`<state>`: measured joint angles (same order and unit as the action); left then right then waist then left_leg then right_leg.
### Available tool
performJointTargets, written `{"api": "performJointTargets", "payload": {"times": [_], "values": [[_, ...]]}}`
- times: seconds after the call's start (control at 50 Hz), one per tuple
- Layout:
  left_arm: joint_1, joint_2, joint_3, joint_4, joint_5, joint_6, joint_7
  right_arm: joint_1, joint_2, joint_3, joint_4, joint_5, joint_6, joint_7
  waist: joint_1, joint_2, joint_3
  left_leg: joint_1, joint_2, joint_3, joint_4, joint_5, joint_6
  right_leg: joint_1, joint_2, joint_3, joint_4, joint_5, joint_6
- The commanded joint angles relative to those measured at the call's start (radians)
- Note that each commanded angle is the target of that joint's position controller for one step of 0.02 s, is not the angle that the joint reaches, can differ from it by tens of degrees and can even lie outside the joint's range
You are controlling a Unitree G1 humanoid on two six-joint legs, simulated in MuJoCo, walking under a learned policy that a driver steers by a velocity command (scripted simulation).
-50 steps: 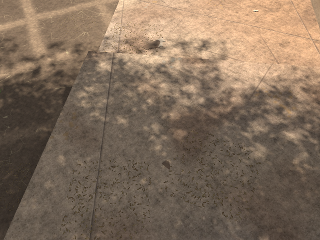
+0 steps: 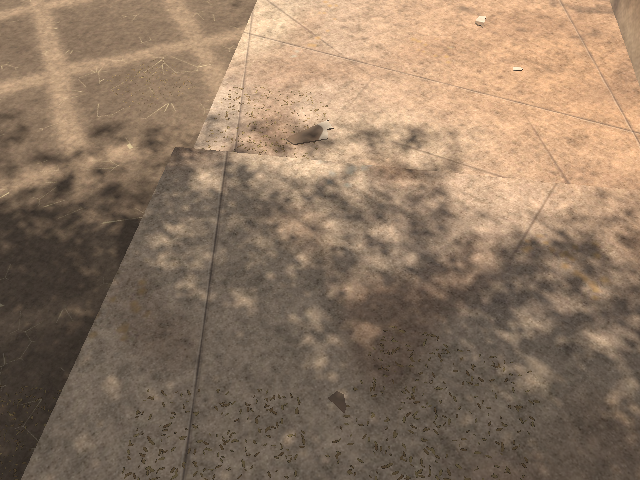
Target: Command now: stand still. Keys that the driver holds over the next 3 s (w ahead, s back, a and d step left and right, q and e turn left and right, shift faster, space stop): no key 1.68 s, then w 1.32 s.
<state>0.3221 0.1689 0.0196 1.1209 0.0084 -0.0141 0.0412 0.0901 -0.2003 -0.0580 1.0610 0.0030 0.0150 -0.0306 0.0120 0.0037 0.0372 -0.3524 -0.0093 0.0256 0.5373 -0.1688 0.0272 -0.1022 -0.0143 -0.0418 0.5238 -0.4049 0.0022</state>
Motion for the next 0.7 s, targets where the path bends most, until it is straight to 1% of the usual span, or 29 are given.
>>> {"api": "performJointTargets", "payload": {"times": [0.02,0.32,0.7], "values": [[0.083,0.087,0.013,-0.01,0.0,-0.007,0.003,-0.02,-0.098,-0.014,-0.031,0.0,-0.008,-0.004,-0.005,-0.007,0.005,0.196,0.058,-0.074,-0.065,0.094,0.049,-0.228,-0.038,0.035,-0.149,0.043,-0.026],[0.136,0.067,0.012,-0.015,-0.002,-0.012,0.003,0.012,-0.091,-0.006,0.004,0.002,-0.009,-0.008,-0.008,-0.011,0.01,0.192,0.055,-0.074,-0.066,0.106,0.046,-0.218,-0.034,0.032,-0.156,0.075,-0.028],[0.175,0.056,0.013,-0.024,-0.003,-0.014,0.002,0.029,-0.088,-0.001,0.021,0.005,-0.007,-0.011,-0.01,-0.012,0.008,0.2,0.054,-0.071,-0.053,0.153,0.046,-0.208,-0.031,0.03,-0.155,0.131,-0.028]]}}
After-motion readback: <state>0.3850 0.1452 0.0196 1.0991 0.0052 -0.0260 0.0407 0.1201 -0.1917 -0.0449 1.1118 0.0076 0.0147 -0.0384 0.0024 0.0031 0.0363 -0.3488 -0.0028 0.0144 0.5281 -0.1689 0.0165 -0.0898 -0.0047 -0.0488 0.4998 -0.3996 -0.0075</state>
